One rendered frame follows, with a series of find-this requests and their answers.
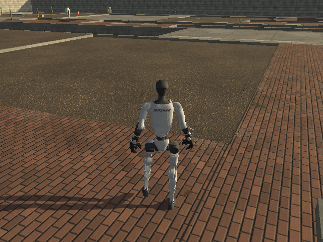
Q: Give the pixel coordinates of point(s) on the robot right upper arm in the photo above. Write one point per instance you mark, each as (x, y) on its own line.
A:
(180, 114)

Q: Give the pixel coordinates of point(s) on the left robot forearm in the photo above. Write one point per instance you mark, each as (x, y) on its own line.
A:
(136, 134)

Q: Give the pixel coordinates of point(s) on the right robot thigh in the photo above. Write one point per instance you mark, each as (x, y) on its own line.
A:
(174, 154)

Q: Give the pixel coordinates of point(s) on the robot right hand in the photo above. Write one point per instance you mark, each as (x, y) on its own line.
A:
(188, 142)

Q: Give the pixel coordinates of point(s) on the robot left hand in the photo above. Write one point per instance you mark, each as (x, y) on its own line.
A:
(132, 146)

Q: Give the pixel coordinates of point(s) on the robot left upper arm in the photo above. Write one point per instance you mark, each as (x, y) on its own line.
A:
(143, 114)

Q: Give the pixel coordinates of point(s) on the right robot forearm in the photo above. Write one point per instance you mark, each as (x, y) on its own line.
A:
(187, 133)

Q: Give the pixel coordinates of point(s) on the robot head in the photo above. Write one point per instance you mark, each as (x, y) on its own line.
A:
(161, 88)

